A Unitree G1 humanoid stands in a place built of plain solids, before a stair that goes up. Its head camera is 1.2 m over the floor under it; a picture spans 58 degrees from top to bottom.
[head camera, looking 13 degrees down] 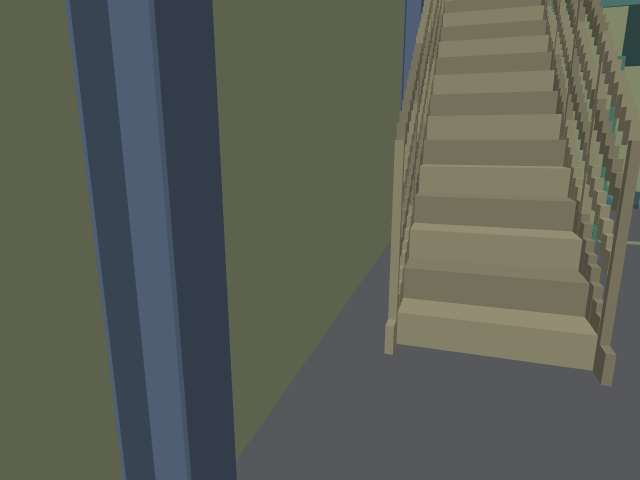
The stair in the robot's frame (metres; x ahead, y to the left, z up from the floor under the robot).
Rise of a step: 0.20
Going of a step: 0.26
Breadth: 1.14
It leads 18 degrees to the right of straight ahead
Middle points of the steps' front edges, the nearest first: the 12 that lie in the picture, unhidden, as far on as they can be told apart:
2.25 -0.96 0.20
2.50 -1.04 0.40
2.75 -1.11 0.60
2.99 -1.19 0.80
3.24 -1.27 1.00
3.49 -1.35 1.20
3.74 -1.43 1.40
3.98 -1.51 1.60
4.23 -1.58 1.80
4.48 -1.66 2.00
4.73 -1.74 2.20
4.97 -1.82 2.40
